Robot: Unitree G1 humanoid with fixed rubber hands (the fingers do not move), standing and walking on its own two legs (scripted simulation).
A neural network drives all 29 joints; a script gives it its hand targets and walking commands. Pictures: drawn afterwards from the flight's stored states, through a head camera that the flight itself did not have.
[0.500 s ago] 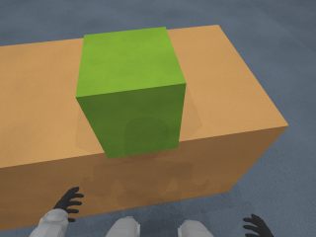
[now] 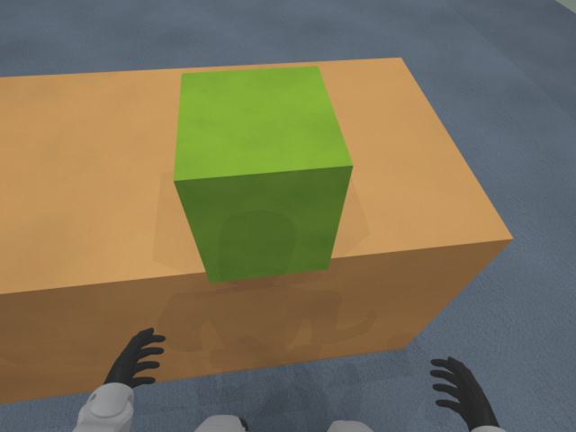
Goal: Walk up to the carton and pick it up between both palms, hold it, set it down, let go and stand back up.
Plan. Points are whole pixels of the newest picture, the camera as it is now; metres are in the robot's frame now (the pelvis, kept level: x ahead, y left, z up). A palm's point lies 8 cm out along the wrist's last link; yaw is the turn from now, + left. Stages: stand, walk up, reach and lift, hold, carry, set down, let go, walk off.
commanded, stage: reach and lift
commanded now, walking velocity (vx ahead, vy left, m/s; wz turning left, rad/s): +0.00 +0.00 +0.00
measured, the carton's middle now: (261, 180) +0.45 +0.07 +0.06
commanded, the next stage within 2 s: none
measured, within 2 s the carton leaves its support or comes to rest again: neither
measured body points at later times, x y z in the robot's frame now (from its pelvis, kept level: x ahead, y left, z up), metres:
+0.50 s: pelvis -0.01 +0.00 +0.00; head -0.02 +0.01 +0.45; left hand +0.21 +0.22 -0.01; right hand +0.19 -0.24 -0.02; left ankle +0.07 +0.15 -0.73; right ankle +0.04 -0.13 -0.73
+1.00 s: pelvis +0.00 -0.01 +0.01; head +0.00 +0.00 +0.46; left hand +0.24 +0.20 +0.05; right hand +0.24 -0.22 +0.04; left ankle +0.07 +0.15 -0.73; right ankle +0.04 -0.13 -0.73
